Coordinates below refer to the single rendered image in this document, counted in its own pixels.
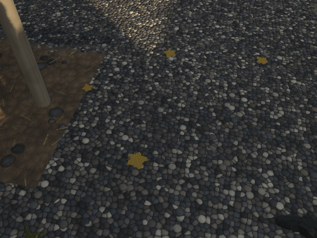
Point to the right robot hand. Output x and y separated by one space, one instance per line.
304 225

